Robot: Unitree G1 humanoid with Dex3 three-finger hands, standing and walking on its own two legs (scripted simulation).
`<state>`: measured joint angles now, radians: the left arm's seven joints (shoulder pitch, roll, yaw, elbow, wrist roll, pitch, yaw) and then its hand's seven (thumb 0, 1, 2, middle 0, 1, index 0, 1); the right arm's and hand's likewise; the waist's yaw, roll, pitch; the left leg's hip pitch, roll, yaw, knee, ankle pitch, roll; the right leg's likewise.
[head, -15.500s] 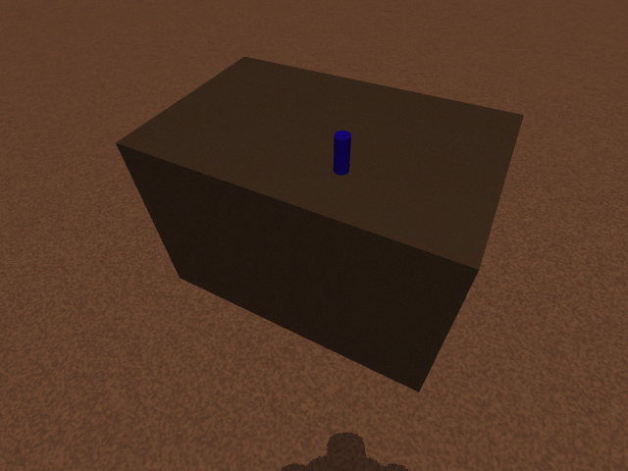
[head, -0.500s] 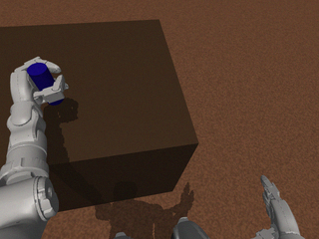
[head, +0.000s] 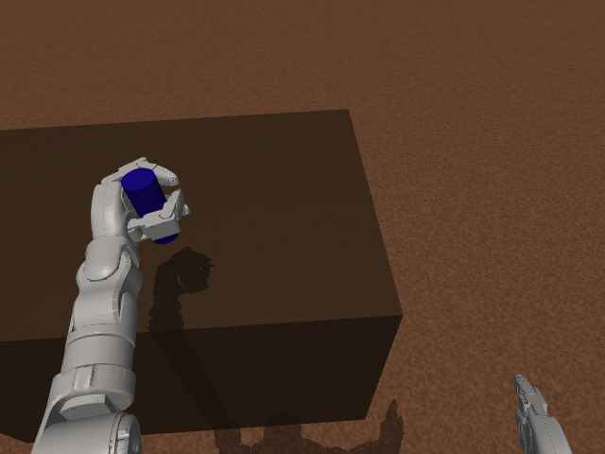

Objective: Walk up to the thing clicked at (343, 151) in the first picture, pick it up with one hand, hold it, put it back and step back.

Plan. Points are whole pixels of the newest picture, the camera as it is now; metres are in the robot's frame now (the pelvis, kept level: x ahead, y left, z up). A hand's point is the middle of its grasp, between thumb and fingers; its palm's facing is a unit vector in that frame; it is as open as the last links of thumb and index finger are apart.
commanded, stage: lift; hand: left
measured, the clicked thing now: (152, 208) +0.42 +0.20 +0.14
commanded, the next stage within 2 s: hold in 0.80 s
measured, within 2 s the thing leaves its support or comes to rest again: neither
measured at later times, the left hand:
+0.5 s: hand (144, 214) +0.36 +0.18 +0.18, palm faces +0.16 -0.99 +0.00, open 4.9 cm
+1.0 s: hand (132, 218) +0.33 +0.18 +0.20, palm faces +0.15 -0.99 +0.00, open 4.9 cm
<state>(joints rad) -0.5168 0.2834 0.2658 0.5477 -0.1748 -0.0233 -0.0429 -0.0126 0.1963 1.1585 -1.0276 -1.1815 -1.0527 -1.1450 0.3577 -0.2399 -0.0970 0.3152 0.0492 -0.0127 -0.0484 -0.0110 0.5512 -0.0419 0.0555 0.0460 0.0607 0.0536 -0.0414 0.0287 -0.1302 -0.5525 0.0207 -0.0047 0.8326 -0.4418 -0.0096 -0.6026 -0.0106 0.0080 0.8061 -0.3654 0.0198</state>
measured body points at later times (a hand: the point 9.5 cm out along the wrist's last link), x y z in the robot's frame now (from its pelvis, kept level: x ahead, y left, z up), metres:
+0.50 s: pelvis -0.01 +0.00 +0.01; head -0.01 -0.01 +0.46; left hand +0.35 +0.24 +0.18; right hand +0.15 -0.27 -0.05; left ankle -0.02 +0.12 -0.70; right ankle +0.02 -0.13 -0.70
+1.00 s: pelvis -0.01 +0.00 +0.02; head -0.03 -0.02 +0.47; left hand +0.32 +0.23 +0.20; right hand +0.16 -0.26 -0.04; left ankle -0.02 +0.12 -0.70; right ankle +0.02 -0.13 -0.70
